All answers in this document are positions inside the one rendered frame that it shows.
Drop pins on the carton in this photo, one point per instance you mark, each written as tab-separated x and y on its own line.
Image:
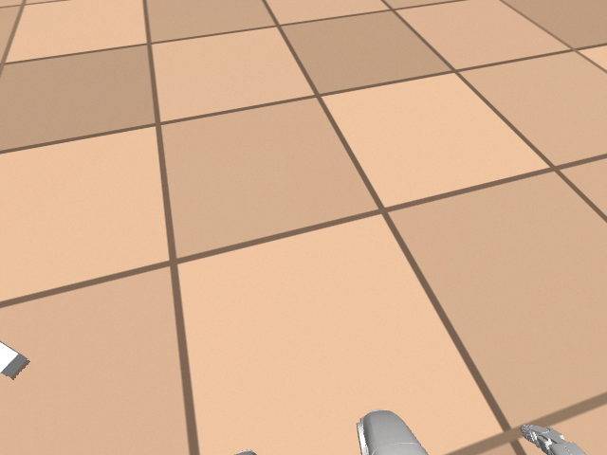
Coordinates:
10	360

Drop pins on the right robot hand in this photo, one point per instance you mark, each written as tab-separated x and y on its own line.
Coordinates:
550	441

